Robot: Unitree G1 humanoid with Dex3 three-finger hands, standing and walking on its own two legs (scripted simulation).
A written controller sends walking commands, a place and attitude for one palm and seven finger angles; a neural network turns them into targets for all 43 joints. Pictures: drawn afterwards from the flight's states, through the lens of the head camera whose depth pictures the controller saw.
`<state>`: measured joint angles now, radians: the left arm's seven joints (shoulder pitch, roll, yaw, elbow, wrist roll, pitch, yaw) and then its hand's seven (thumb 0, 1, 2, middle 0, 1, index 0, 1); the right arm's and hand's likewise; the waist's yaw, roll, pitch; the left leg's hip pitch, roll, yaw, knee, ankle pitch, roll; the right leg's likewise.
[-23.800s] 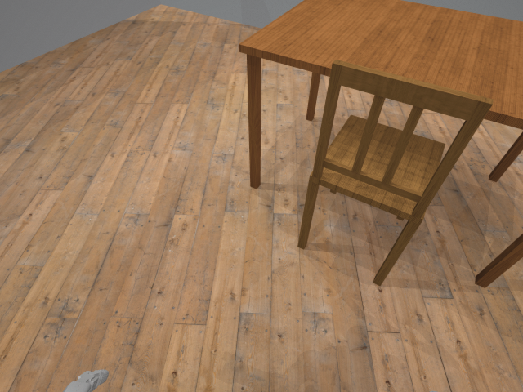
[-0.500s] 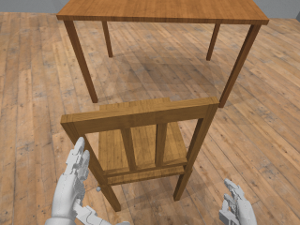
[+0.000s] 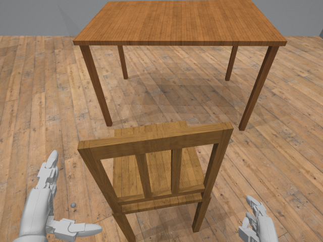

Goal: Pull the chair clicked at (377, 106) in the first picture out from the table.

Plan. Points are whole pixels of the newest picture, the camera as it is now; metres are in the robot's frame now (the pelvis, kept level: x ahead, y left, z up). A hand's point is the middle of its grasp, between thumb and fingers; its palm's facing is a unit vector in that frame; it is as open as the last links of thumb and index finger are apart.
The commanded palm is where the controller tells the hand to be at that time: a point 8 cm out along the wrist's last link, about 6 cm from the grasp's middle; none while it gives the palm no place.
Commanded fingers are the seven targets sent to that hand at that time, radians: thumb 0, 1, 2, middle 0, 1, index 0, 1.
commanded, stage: draw the hand back to the body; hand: left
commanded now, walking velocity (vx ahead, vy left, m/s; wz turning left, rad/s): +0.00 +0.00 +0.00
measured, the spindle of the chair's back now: (144, 176) +0.33 +0.09 -0.06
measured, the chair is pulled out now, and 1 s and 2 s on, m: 0.61 0.61 0.61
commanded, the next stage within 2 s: step back with the hand held close in 0.88 s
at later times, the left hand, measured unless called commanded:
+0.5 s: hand (23, 159) +0.21 +0.27 +0.19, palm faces +0.46 -0.78 -0.43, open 9.4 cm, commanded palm +0.16 +0.31 +0.20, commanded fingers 0.00 0.90 0.90 -0.20 -0.30 -0.20 -0.30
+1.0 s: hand (26, 162) +0.21 +0.26 +0.19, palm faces +0.47 -0.78 -0.41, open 7.4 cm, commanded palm +0.16 +0.29 +0.20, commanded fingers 0.00 0.90 0.90 -0.20 -0.30 -0.20 -0.30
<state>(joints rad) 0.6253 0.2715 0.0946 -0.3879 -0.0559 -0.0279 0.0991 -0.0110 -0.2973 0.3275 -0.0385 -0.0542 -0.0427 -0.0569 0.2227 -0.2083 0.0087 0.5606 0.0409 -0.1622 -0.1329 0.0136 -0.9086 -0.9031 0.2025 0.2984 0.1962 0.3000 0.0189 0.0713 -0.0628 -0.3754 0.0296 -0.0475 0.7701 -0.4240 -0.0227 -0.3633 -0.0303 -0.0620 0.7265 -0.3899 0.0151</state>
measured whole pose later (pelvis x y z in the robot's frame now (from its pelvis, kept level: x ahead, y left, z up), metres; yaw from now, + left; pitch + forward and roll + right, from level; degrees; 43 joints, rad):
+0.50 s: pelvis +0.02 +0.01 +0.03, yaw -1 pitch -4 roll -1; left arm 0.49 0.35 0.33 -0.44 -0.05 -0.03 0.15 0.01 0.58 0.75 -0.17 -0.24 -0.17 -0.24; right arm 0.17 -0.20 0.03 0.64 0.01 -0.14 -0.09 0.01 -0.91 -0.90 0.21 0.30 0.20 0.30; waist 0.06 0.07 0.02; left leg -0.09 0.02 -0.01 0.47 -0.31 -0.01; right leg -0.09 -0.04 -0.04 0.44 -0.28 0.03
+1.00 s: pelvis +0.01 -0.01 +0.03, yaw -2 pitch -5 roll -1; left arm 0.46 0.33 0.35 -0.38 -0.05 -0.06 0.14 0.01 0.88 0.90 -0.21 -0.30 -0.21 -0.30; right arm 0.16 -0.22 0.00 0.67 0.01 -0.13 -0.09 0.01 -0.91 -0.90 0.20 0.30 0.20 0.30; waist 0.06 0.08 0.03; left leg -0.06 0.04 -0.01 0.43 -0.28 -0.03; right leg -0.07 -0.01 -0.04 0.41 -0.25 0.01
